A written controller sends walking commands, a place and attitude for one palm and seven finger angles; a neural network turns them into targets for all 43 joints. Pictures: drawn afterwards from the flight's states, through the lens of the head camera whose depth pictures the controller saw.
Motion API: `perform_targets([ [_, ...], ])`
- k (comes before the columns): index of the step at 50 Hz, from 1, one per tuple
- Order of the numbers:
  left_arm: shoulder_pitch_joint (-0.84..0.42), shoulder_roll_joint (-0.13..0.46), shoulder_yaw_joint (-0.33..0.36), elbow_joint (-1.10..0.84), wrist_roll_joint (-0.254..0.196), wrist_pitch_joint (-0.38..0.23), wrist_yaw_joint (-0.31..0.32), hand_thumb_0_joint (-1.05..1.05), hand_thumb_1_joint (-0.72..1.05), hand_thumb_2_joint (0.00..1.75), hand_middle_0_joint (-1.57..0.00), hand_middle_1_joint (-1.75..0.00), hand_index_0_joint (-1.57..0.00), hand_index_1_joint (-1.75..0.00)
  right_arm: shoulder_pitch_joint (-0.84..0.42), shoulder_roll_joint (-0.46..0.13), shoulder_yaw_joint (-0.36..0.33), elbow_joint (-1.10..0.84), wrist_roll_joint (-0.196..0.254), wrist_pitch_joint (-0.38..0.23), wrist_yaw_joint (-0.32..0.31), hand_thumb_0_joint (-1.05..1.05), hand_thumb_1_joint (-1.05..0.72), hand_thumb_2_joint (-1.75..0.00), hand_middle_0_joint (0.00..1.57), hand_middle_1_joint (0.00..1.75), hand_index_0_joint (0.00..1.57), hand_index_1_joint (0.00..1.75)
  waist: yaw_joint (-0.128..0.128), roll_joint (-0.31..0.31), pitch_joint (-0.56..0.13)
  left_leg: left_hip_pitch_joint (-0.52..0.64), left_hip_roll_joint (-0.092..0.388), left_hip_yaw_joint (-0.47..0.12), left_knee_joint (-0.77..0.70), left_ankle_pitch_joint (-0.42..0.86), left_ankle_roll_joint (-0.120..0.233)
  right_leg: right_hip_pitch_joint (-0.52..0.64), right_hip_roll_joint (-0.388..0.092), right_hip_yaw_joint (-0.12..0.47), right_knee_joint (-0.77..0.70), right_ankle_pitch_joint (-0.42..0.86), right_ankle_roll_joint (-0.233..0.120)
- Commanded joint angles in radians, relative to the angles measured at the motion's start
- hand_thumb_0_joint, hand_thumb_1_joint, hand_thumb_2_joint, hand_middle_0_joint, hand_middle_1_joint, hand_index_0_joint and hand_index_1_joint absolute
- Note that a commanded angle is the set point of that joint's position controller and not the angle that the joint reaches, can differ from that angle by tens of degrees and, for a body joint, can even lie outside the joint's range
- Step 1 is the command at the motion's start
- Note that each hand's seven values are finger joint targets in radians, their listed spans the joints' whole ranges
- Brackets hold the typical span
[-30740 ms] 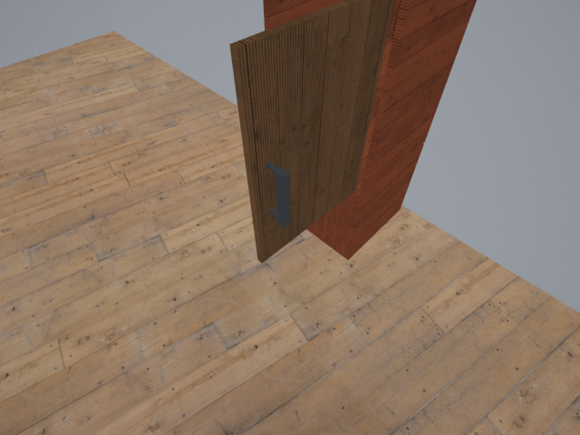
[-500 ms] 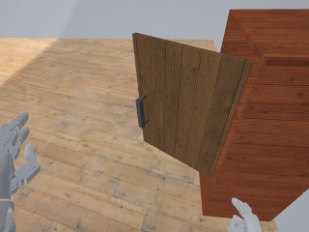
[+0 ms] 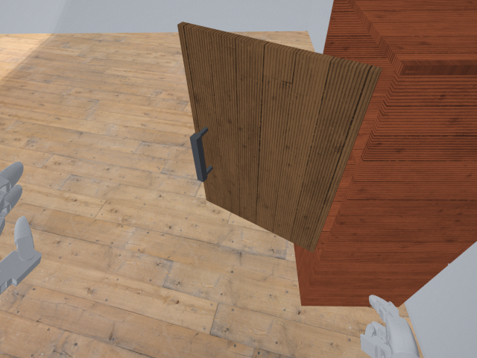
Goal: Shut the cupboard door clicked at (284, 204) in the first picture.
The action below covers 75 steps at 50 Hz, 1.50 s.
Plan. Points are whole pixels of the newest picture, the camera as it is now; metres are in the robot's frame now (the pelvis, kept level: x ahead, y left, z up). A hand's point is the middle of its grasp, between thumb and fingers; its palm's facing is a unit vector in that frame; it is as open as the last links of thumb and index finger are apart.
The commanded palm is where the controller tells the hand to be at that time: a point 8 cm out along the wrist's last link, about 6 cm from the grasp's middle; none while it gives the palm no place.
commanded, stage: step back with the hand held close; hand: left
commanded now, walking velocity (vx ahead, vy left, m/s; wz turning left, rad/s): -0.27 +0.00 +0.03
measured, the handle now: (203, 154) +0.64 +0.14 -0.08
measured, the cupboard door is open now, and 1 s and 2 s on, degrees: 60 60 60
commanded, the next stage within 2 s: stop stepping back and stand still in 0.90 s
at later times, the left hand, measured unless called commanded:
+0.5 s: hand out of the picture +0.11 +0.30 +0.16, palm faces +0.48 -0.74 -0.46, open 7.4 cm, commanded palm +0.04 +0.33 +0.18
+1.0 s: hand out of the picture +0.00 +0.31 +0.16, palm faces +0.51 -0.75 -0.41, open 7.4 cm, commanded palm -0.08 +0.33 +0.18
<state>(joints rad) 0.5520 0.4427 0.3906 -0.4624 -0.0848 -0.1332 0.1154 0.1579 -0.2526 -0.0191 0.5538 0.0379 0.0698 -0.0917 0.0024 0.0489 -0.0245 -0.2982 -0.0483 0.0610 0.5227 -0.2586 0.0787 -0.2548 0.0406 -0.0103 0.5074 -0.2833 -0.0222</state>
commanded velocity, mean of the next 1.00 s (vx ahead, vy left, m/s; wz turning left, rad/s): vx -0.34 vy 0.00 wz -0.03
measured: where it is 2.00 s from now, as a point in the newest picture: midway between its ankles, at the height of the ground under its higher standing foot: outside the picture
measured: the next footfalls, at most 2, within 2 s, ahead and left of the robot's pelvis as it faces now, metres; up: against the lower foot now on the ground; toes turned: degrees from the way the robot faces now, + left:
left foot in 0.92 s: -0.07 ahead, +0.12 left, +0.00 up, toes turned +6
right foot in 1.12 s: -0.24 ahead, -0.07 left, +0.00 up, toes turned +3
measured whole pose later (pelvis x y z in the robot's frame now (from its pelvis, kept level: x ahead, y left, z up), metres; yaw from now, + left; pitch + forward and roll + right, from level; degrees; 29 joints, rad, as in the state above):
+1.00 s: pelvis -0.19 +0.02 -0.01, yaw +5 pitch +1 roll -2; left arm 0.46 0.45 0.45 -0.50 -0.02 -0.25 0.16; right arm 0.20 -0.21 -0.03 0.63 0.00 -0.05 -0.09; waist -0.01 -0.05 0.01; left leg -0.47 0.01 0.01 0.66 -0.19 0.05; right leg -0.45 0.05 0.06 0.77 -0.34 0.02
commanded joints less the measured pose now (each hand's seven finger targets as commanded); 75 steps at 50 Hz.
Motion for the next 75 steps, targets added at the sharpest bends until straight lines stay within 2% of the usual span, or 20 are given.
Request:
perform_targets([
  [1, 0.030, 0.196, 0.178, -0.176, -0.010, -0.062, 0.029, 0.00, 0.90, 0.90, -0.20, -0.30, -0.20, -0.30, -0.083, -0.115, -0.033, -0.174, -0.003, -0.040, -0.004, 0.00, -0.90, -0.90, 0.20, 0.30, 0.20, 0.30, 0.001, -0.024, -0.180, -0.019, 0.151, -0.152, -0.048, 0.384, -0.023, 0.138, -0.122, 0.116, 0.023, 0.475, 0.014],
  [7, 0.003, 0.188, 0.168, -0.190, 0.001, -0.081, 0.032, 0.00, 0.90, 0.90, -0.20, -0.30, -0.20, -0.30, -0.082, -0.129, -0.027, -0.181, -0.011, -0.058, -0.008, 0.00, -0.90, -0.90, 0.20, 0.30, 0.20, 0.30, 0.003, 0.030, -0.103, -0.203, 0.187, -0.218, -0.160, 0.043, 0.009, 0.157, -0.072, 0.098, 0.028, 0.196, 0.025],
  [16, -0.138, 0.169, 0.173, -0.235, 0.056, -0.129, 0.031, 0.00, 0.90, 0.90, -0.20, -0.30, -0.20, -0.30, -0.058, -0.150, -0.035, -0.174, -0.032, -0.115, -0.011, 0.00, -0.90, -0.90, 0.20, 0.30, 0.20, 0.30, 0.003, 0.107, -0.039, -0.545, 0.269, -0.346, -0.344, -0.501, 0.065, 0.344, 0.015, 0.050, 0.226, 0.066, 0.040],
  [26, -0.083, 0.163, 0.180, -0.282, 0.027, -0.184, 0.024, 0.00, 0.90, 0.90, -0.20, -0.30, -0.20, -0.30, -0.053, -0.135, -0.044, -0.125, -0.035, -0.176, 0.018, 0.00, -0.90, -0.90, 0.20, 0.30, 0.20, 0.30, 0.004, 0.076, -0.198, -0.226, 0.253, -0.304, -0.248, -0.128, 0.029, 0.199, 0.023, 0.073, 0.147, 0.098, 0.027],
  [30, -0.025, 0.191, 0.224, -0.292, 0.023, -0.178, 0.022, 0.00, 0.90, 0.90, -0.20, -0.30, -0.20, -0.30, -0.077, -0.130, -0.047, -0.133, -0.036, -0.177, 0.024, 0.00, -0.90, -0.90, 0.20, 0.30, 0.20, 0.30, 0.007, 0.086, -0.201, -0.336, 0.262, -0.290, -0.271, -0.325, 0.030, 0.257, 0.024, 0.077, 0.162, 0.021, 0.016],
  [34, -0.021, 0.195, 0.240, -0.268, 0.035, -0.170, 0.023, 0.00, 0.90, 0.90, -0.20, -0.30, -0.20, -0.30, -0.078, -0.117, -0.047, -0.143, -0.039, -0.157, 0.025, 0.00, -0.90, -0.90, 0.20, 0.30, 0.20, 0.30, -0.004, 0.039, -0.101, -0.468, 0.205, -0.234, -0.189, -0.468, -0.001, 0.193, -0.039, 0.176, 0.077, -0.150, -0.035],
  [38, -0.061, 0.208, 0.202, -0.240, 0.032, -0.165, 0.054, 0.00, 0.90, 0.90, -0.20, -0.30, -0.20, -0.30, -0.014, -0.087, -0.053, -0.092, -0.044, -0.136, 0.038, 0.00, -0.90, -0.90, 0.20, 0.30, 0.20, 0.30, -0.028, -0.186, -0.062, -0.053, 0.057, -0.102, 0.312, -0.182, -0.104, -0.347, -0.348, 0.488, -0.285, -0.299, -0.163],
  [40, -0.076, 0.182, 0.149, -0.235, 0.045, -0.155, 0.064, 0.00, 0.90, 0.90, -0.20, -0.30, -0.20, -0.30, -0.014, -0.071, -0.045, -0.087, -0.036, -0.119, 0.038, 0.00, -0.90, -0.90, 0.20, 0.30, 0.20, 0.30, -0.036, -0.246, -0.071, -0.031, 0.053, -0.101, 0.432, -0.174, -0.095, -0.344, -0.363, 0.398, -0.273, -0.140, -0.151],
  [42, -0.110, 0.196, 0.154, -0.218, 0.050, -0.148, 0.067, 0.00, 0.90, 0.90, -0.20, -0.30, -0.20, -0.30, -0.032, -0.061, -0.029, -0.093, -0.038, -0.120, 0.025, 0.00, -0.90, -0.90, 0.20, 0.30, 0.20, 0.30, -0.031, -0.201, -0.012, -0.044, 0.063, -0.082, 0.276, -0.156, -0.090, -0.320, -0.274, 0.279, -0.205, -0.031, -0.094],
  [44, -0.166, 0.195, 0.134, -0.242, 0.051, -0.157, 0.069, 0.00, 0.90, 0.90, -0.20, -0.30, -0.20, -0.30, -0.039, -0.081, -0.023, -0.078, -0.033, -0.135, 0.005, 0.00, -0.90, -0.90, 0.20, 0.30, 0.20, 0.30, -0.038, -0.018, 0.047, -0.037, 0.082, -0.100, -0.064, -0.076, -0.071, -0.292, -0.155, 0.167, -0.054, 0.011, -0.025],
  [46, -0.181, 0.186, 0.158, -0.269, 0.060, -0.175, 0.071, 0.00, 0.90, 0.90, -0.20, -0.30, -0.20, -0.30, -0.065, -0.113, -0.038, -0.088, -0.044, -0.164, -0.013, 0.00, -0.90, -0.90, 0.20, 0.30, 0.20, 0.30, -0.009, 0.288, 0.015, -0.355, 0.335, -0.354, -0.261, -0.019, 0.043, -0.007, 0.025, 0.051, 0.288, 0.015, 0.042],
  [47, -0.171, 0.197, 0.182, -0.251, 0.054, -0.172, 0.068, 0.00, 0.90, 0.90, -0.20, -0.30, -0.20, -0.30, -0.039, -0.078, -0.043, -0.074, -0.046, -0.177, -0.012, 0.00, -0.90, -0.90, 0.20, 0.30, 0.20, 0.30, 0.002, 0.209, -0.038, -0.287, 0.351, -0.298, -0.232, 0.096, 0.054, -0.013, 0.023, 0.065, 0.342, -0.078, 0.038],
  [49, -0.081, 0.205, 0.231, -0.240, 0.056, -0.191, 0.048, 0.00, 0.90, 0.90, -0.20, -0.30, -0.20, -0.30, -0.043, -0.105, -0.066, -0.093, -0.046, -0.202, 0.005, 0.00, -0.90, -0.90, 0.20, 0.30, 0.20, 0.30, 0.006, 0.186, -0.135, -0.432, 0.399, -0.364, -0.309, -0.304, 0.085, 0.159, 0.047, 0.067, 0.460, -0.116, 0.045],
  [50, -0.079, 0.190, 0.231, -0.281, 0.056, -0.187, 0.042, 0.00, 0.90, 0.90, -0.20, -0.30, -0.20, -0.30, -0.036, -0.103, -0.068, -0.091, -0.052, -0.204, 0.011, 0.00, -0.90, -0.90, 0.20, 0.30, 0.20, 0.30, 0.001, 0.173, -0.141, -0.406, 0.390, -0.342, -0.285, -0.276, 0.087, 0.155, 0.039, 0.067, 0.440, -0.096, 0.045],
  [55, -0.009, 0.153, 0.179, -0.357, 0.028, -0.167, 0.034, 0.00, 0.90, 0.90, -0.20, -0.30, -0.20, -0.30, -0.006, -0.090, -0.035, -0.090, -0.037, -0.236, 0.032, 0.00, -0.90, -0.90, 0.20, 0.30, 0.20, 0.30, -0.009, 0.128, -0.138, -0.140, 0.231, -0.226, -0.209, -0.309, -0.031, 0.093, 0.032, 0.002, -0.037, -0.129, 0.012],
  [61, -0.058, 0.172, 0.179, -0.269, 0.007, -0.101, 0.058, 0.00, 0.90, 0.90, -0.20, -0.30, -0.20, -0.30, 0.011, -0.065, -0.030, -0.064, -0.029, -0.225, 0.014, 0.00, -0.90, -0.90, 0.20, 0.30, 0.20, 0.30, -0.024, -0.026, -0.218, 0.193, 0.127, -0.071, -0.054, -0.019, -0.092, -0.046, -0.058, 0.051, -0.160, -0.084, -0.032],
  [64, 0.033, 0.174, 0.187, -0.218, -0.002, -0.066, 0.057, 0.00, 0.90, 0.90, -0.20, -0.30, -0.20, -0.30, -0.027, -0.050, -0.008, -0.083, -0.034, -0.189, 0.007, 0.00, -0.90, -0.90, 0.20, 0.30, 0.20, 0.30, -0.025, -0.029, -0.137, 0.143, 0.111, -0.058, -0.057, -0.066, -0.093, -0.086, -0.085, 0.068, -0.214, -0.199, -0.050],
  [69, -0.133, 0.167, 0.124, -0.158, 0.027, -0.056, 0.066, 0.00, 0.90, 0.90, -0.20, -0.30, -0.20, -0.30, -0.041, -0.063, -0.003, -0.047, -0.042, -0.157, -0.002, 0.00, -0.90, -0.90, 0.20, 0.30, 0.20, 0.30, -0.036, -0.141, 0.108, 0.029, 0.095, -0.045, 0.178, -0.059, -0.089, -0.283, -0.228, 0.231, -0.343, -0.397, -0.123],
  [72, -0.258, 0.151, 0.077, -0.101, 0.050, -0.072, 0.067, 0.00, 0.90, 0.90, -0.20, -0.30, -0.20, -0.30, -0.034, -0.078, -0.003, -0.038, -0.033, -0.175, -0.004, 0.00, -0.90, -0.90, 0.20, 0.30, 0.20, 0.30, -0.037, -0.127, 0.173, 0.014, 0.109, -0.054, 0.126, 0.009, -0.069, -0.249, -0.204, 0.167, -0.283, -0.226, -0.095],
  [75, -0.315, 0.152, 0.061, -0.122, 0.053, -0.093, 0.058, 0.00, 0.90, 0.90, -0.20, -0.30, -0.20, -0.30, -0.028, -0.096, -0.012, -0.043, -0.025, -0.194, -0.012, 0.00, -0.90, -0.90, 0.20, 0.30, 0.20, 0.30, -0.041, 0.037, 0.158, 0.106, 0.135, -0.146, -0.029, -0.036, -0.059, -0.244, -0.103, 0.044, -0.120, -0.155, -0.035],
])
